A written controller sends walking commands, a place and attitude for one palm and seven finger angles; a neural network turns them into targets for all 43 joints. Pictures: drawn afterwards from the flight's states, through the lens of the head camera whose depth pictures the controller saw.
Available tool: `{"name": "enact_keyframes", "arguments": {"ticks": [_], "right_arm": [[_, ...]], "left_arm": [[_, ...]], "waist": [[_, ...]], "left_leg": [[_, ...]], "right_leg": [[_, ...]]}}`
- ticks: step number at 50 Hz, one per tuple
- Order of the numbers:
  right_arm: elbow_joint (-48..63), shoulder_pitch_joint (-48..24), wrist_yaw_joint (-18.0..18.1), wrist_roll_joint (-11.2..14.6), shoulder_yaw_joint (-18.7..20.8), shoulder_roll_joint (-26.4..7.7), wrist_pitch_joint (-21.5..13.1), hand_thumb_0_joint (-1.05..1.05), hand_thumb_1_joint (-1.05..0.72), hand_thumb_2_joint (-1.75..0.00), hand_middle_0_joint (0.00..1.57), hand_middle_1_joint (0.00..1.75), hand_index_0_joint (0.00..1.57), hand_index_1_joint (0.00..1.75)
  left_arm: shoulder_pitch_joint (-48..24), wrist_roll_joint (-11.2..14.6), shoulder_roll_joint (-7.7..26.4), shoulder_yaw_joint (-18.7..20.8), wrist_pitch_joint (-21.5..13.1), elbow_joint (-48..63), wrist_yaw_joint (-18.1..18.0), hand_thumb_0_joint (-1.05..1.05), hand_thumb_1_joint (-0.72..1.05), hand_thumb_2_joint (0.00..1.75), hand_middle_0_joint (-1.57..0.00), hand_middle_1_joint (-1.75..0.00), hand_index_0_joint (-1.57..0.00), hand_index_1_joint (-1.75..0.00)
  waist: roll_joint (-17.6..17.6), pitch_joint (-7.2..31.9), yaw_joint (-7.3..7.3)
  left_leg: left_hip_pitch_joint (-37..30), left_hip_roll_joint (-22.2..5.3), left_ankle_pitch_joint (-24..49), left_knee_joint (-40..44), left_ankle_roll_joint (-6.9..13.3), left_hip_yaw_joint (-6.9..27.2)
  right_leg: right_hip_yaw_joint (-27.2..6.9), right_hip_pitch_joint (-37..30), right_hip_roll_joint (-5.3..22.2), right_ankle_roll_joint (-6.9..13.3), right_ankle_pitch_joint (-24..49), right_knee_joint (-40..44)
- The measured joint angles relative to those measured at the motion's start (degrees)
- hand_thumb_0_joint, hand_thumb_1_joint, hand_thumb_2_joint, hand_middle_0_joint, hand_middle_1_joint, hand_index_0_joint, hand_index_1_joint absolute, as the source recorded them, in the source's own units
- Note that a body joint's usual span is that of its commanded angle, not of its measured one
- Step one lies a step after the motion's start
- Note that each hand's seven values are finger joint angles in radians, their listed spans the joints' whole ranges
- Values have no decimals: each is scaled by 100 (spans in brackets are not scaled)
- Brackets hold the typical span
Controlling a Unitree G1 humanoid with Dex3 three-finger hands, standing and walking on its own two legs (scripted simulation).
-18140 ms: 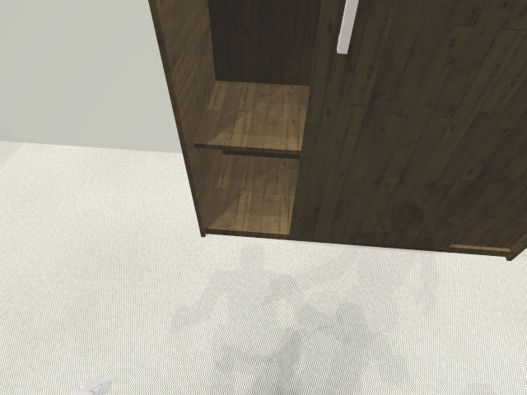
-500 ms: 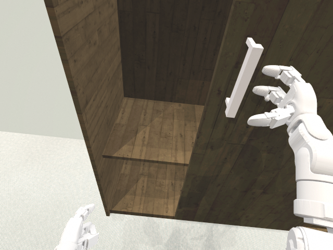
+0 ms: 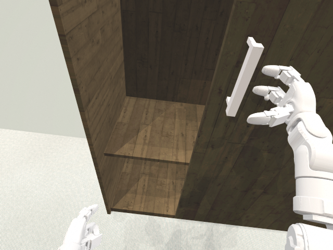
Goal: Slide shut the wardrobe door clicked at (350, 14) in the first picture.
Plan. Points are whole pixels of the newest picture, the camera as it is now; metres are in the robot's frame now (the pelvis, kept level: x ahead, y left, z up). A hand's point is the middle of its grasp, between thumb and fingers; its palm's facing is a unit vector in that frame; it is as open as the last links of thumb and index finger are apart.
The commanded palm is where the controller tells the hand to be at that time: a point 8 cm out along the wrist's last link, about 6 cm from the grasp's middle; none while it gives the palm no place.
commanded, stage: move the hooked fingers beside the handle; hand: right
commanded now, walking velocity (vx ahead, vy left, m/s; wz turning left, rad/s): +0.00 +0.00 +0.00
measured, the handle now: (240, 79) +0.47 -0.14 +0.23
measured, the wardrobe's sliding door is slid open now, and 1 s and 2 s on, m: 0.38 0.38 0.38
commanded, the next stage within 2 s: feel for the door with the fingertips in 0.44 s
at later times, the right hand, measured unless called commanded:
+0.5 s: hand (269, 99) +0.37 -0.18 +0.25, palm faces +0.06 +1.00 -0.03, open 14.0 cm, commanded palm +0.34 -0.23 +0.23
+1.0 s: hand (254, 97) +0.38 -0.15 +0.24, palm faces +0.07 +1.00 -0.02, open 14.0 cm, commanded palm +0.36 -0.20 +0.23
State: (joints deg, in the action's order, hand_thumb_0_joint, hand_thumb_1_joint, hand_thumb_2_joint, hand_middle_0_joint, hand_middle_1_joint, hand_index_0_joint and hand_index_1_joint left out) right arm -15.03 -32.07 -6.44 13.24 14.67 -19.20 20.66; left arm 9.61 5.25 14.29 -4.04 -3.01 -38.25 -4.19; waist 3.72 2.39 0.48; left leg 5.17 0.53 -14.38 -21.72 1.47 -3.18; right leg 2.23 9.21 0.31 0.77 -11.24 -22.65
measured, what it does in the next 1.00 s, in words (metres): stands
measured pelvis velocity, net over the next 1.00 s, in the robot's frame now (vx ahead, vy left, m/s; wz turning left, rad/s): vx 0.00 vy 0.00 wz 0.00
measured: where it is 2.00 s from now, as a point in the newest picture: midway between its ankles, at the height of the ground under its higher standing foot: outside the picture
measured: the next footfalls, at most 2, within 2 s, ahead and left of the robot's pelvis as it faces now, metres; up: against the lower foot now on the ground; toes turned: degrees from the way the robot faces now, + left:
none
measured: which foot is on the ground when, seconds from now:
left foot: down 0.00-1.00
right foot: down 0.00-1.00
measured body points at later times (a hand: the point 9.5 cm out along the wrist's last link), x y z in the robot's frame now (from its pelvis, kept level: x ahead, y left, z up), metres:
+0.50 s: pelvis +0.00 +0.00 +0.00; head -0.04 +0.03 +0.45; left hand +0.19 +0.23 -0.08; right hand +0.36 -0.23 +0.25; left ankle -0.03 +0.10 -0.74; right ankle +0.01 -0.11 -0.74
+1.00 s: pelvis +0.00 +0.00 +0.00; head -0.02 +0.03 +0.45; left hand +0.18 +0.23 -0.09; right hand +0.37 -0.21 +0.24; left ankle -0.03 +0.10 -0.74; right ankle +0.01 -0.11 -0.74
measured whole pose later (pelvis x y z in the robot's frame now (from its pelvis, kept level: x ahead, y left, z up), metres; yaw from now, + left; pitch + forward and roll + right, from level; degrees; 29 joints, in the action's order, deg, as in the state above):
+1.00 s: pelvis +0.00 +0.00 +0.00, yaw +0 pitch -2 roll +0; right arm -11.7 -32.2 -2.4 12.3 11.8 -15.3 21.7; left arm 9.5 4.9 14.2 -3.5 -3.1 -39.1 -3.7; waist 3.8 1.9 1.0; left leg 4.7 0.7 -14.6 -21.6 1.7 -3.4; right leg 1.9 8.8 0.4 0.5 -11.3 -22.5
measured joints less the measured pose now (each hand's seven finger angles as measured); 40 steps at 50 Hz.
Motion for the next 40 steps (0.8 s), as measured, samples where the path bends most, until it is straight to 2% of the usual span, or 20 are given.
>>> {"name": "enact_keyframes", "arguments": {"ticks": [7, 14, 20, 31, 40], "right_arm": [[357, 247, -41, 29, 60, -17, -31, -1, 50, -30, 30, 120, 30, 120], [473, 273, -38, 68, -46, 25, 114, -1, 50, -30, 30, 120, 30, 120], [376, 133, 36, 31, -106, 42, 114, -1, 50, -30, 30, 120, 30, 120], [144, 99, -40, 48, -5, -48, 104, -1, 50, -30, 31, 120, 30, 120], [237, -43, 83, 37, -309, 223, 49, -1, 50, -30, 30, 120, 30, 120]], "left_arm": [[132, 21, 69, 47, -11, -6, 12, 1, 90, 90, -20, -30, -20, -30], [43, 40, 107, 60, -22, -77, -15, 1, 90, 90, -20, -30, -20, -30], [-94, 16, 76, 41, -61, -43, -22, 1, 90, 90, -20, -30, -20, -30], [-85, 31, 37, 0, 0, 25, -8, 1, 90, 90, -20, -30, -20, -30], [-20, 28, 80, 49, -67, -109, -26, 1, 90, 90, -20, -30, -20, -30]], "waist": [[18, -29, 46], [8, -26, 100], [-2, -50, 88], [4, 4, 65], [-6, -83, 110]], "left_leg": [[-53, 4, -2, 16, 1, 4], [-57, -2, -15, -10, 5, -49], [-50, 4, 0, -9, 19, -69], [-40, 30, 4, 5, 36, -53], [-37, 11, -21, -20, 31, -112]], "right_leg": [[3, -45, 3, -2, -12, 1], [-51, -25, -6, -5, -7, -35], [-72, -17, -2, -16, 20, -24], [-60, -16, 24, -34, 19, -9], [-119, 22, 0, -30, 3, -59]]}}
